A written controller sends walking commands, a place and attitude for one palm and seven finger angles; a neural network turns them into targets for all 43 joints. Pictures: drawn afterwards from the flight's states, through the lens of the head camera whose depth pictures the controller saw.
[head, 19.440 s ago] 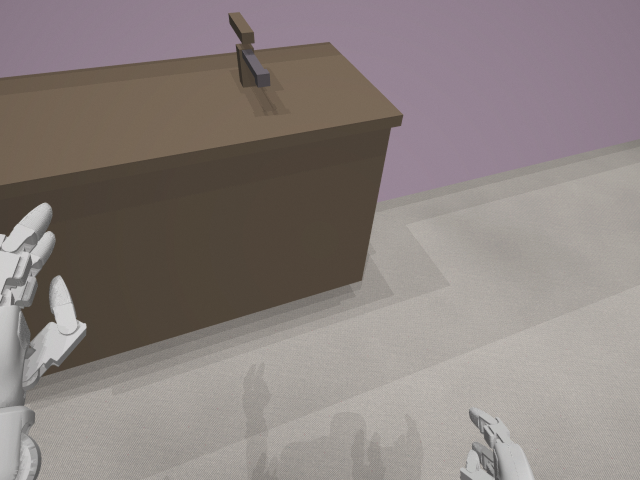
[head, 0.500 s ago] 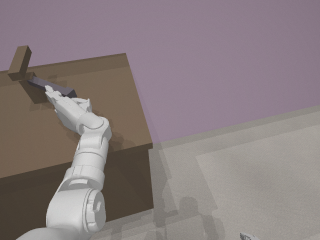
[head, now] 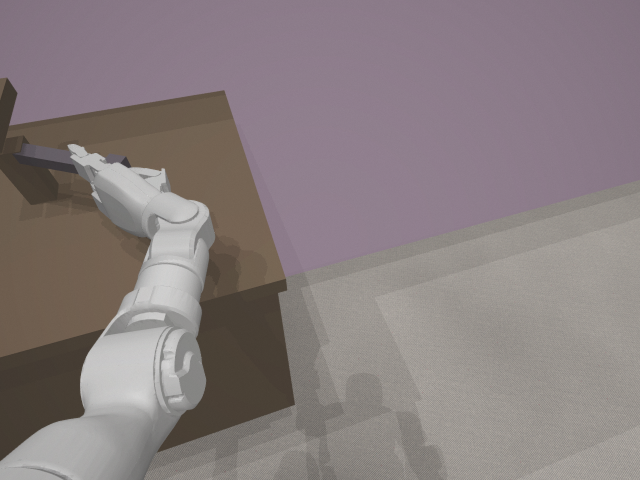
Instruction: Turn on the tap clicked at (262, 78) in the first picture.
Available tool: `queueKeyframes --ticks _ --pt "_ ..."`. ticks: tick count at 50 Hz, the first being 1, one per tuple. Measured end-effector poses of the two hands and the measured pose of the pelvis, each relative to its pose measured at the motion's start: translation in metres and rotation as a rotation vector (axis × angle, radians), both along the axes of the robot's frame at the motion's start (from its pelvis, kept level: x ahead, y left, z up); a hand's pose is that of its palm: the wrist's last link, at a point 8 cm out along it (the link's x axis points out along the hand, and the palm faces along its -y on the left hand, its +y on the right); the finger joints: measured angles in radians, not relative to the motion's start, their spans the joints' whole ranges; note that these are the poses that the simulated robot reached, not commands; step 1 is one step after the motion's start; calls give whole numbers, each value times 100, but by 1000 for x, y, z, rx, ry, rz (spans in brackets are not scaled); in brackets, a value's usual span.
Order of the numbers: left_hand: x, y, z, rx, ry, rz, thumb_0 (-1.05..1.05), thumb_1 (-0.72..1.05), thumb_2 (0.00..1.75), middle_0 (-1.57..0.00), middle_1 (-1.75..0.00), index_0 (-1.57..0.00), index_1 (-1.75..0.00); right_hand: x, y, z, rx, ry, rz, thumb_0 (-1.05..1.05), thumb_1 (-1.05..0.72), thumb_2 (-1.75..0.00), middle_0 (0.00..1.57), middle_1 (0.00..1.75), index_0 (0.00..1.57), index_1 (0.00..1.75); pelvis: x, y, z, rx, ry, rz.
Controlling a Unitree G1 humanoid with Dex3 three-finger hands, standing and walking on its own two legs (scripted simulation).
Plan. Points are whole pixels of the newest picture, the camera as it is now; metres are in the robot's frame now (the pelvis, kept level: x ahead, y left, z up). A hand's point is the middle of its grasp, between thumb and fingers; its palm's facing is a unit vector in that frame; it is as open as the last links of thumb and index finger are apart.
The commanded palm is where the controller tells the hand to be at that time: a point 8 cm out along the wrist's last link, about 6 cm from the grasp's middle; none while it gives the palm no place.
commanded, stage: push the lever round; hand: left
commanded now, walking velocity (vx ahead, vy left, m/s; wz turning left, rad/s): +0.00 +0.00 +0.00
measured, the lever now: (116, 169) +0.49 +0.25 +0.12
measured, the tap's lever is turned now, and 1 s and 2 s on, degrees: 59 63 58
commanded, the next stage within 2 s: lift the hand up off the lever in 0.22 s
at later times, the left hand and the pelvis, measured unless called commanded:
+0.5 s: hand (171, 157) +0.52 +0.18 +0.12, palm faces +0.79 -0.60 -0.13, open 7.9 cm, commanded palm +0.45 +0.21 +0.13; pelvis +0.01 +0.00 +0.00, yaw -1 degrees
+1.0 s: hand (157, 168) +0.49 +0.19 +0.13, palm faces +0.79 -0.61 -0.10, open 8.4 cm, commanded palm +0.44 +0.22 +0.14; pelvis +0.02 +0.01 +0.01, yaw -1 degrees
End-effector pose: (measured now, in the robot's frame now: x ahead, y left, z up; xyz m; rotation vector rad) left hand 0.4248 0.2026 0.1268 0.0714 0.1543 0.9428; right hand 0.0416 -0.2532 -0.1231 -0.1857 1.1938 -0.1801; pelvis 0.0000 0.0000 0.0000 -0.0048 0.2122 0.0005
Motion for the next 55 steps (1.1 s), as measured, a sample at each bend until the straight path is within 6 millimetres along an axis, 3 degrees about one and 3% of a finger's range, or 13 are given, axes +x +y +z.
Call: queueKeyframes --ticks 21,28,45,55 --pt "35 -5 3 -1 13 -17 1 90 90 -16 -15 -11 -16 -24 5 -2 13 71 -24 0 -91 -90 20 30 20 30 5 3 -3 -5 54 -8" --pt "36 -3 4 -18 4 -26 2 88 90 -16 -15 -13 -16 -24 7 0 25 75 -41 0 -91 -90 20 30 20 30 15 5 0 -4 45 -22" --pt "10 8 6 -50 -1 -24 3 78 85 -16 -15 -16 -16 17 10 11 17 -39 -18 0 -91 -90 20 30 20 30 20 10 7 -8 -29 -20" --pt "10 6 14 -51 -2 -21 8 81 86 -16 -15 -15 -16 33 15 10 13 -74 19 0 -91 -90 20 30 20 30 13 11 6 -7 -29 -12"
